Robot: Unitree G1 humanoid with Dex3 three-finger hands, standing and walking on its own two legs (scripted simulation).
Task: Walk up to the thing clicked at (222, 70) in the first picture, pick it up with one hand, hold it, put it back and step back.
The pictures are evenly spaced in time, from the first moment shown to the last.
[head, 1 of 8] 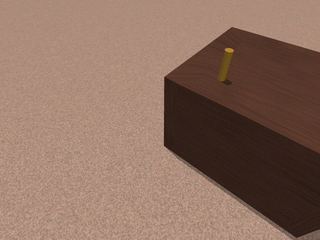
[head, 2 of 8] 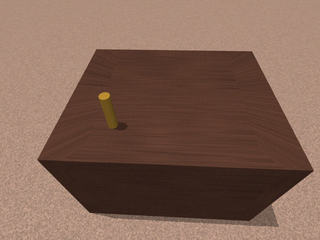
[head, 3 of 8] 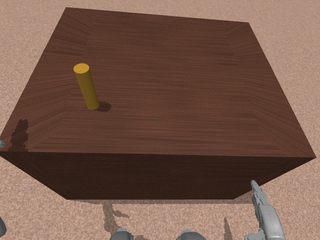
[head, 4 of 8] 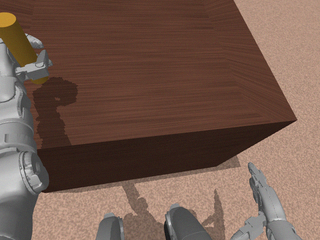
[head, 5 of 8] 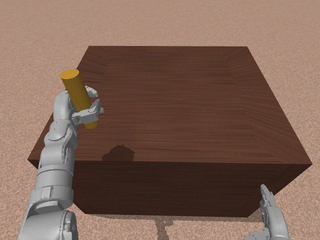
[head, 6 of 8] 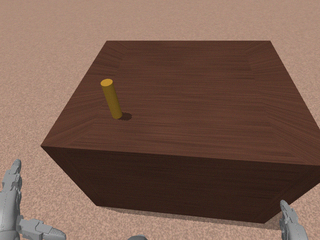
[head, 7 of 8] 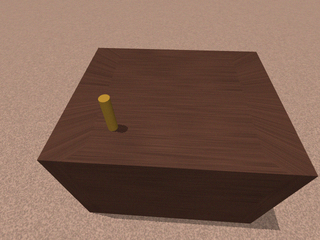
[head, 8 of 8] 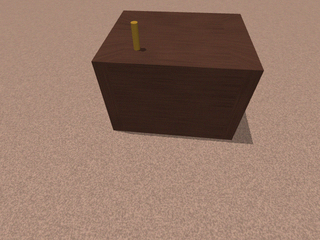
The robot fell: no
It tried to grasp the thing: yes
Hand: left
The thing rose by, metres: 0.25
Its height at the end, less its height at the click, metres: +0.00
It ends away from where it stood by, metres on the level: 0.01
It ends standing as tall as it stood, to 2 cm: yes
